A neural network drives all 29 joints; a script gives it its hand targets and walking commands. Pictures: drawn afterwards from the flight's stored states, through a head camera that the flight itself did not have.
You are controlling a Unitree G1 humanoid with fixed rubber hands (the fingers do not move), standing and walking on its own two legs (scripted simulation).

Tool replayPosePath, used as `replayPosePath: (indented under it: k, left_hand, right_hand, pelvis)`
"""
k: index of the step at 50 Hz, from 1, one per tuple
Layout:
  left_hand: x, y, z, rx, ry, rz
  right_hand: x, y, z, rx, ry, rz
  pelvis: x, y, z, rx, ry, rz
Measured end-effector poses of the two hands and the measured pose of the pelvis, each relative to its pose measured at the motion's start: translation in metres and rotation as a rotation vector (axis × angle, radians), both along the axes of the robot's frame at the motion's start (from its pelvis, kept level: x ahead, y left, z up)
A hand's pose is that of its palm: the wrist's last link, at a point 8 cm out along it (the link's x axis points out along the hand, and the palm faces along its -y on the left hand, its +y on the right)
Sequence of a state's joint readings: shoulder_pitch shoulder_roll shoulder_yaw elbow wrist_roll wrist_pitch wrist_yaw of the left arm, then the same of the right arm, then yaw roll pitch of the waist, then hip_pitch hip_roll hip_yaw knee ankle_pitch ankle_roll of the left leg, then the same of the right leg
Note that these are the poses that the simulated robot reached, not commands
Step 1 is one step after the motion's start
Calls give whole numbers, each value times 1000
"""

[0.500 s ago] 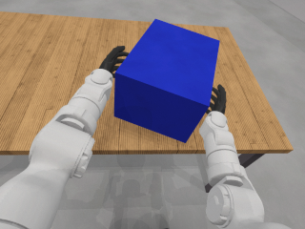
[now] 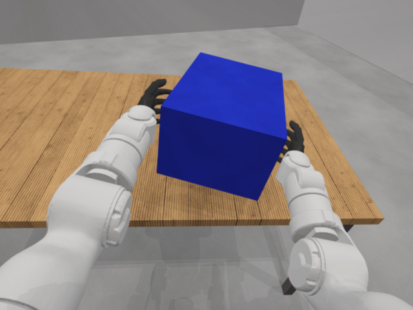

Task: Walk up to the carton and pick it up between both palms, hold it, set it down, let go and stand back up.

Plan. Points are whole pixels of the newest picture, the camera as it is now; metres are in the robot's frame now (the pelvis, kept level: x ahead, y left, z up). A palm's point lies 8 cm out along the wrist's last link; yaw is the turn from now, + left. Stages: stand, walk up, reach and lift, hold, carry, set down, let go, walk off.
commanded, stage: reach and lift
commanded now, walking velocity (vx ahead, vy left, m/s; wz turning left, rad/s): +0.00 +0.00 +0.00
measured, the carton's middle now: (225, 118) +0.50 -0.07 +0.14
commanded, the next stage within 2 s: hold in 1.10 s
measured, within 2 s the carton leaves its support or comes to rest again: neither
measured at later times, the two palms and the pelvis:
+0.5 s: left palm (160, 123) +0.42 +0.08 +0.19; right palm (309, 157) +0.37 -0.22 +0.14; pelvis -0.01 -0.02 +0.01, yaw +0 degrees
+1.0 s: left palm (145, 124) +0.40 +0.10 +0.19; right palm (299, 145) +0.39 -0.20 +0.15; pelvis +0.00 -0.02 +0.01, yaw +0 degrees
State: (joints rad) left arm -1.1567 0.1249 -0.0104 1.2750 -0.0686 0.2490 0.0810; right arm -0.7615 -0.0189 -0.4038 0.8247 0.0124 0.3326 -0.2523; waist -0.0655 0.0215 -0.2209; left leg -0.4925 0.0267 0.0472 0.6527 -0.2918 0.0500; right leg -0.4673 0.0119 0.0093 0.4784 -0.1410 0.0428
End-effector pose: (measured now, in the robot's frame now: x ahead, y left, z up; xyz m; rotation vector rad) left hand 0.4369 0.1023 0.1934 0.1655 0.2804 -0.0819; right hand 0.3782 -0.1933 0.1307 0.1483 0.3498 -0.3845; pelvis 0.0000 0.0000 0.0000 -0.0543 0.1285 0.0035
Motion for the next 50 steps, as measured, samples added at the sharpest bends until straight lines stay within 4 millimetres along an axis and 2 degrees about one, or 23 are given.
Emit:
replayPosePath:
  k: [15, 29, 35, 50]
  left_hand:
    - [-21, -19, -11, -52, 3, 37]
    - [-22, -27, -2, -67, 1, 65]
    - [-22, -24, -1, -72, 11, 82]
    - [-32, -1, 0, -104, -5, 147]
  right_hand:
    - [-11, -23, 5, -11, -9, 20]
    - [-6, -32, 10, -28, -20, 49]
    - [-2, -29, 11, -30, -12, 66]
    - [9, -10, 24, -73, -25, 134]
  pelvis:
    - [-6, -17, 4, 24, -79, 4]
    - [-5, -25, 6, 34, -78, 4]
    - [-3, -25, 7, 34, -78, 4]
    - [4, -20, 9, 26, -115, 4]
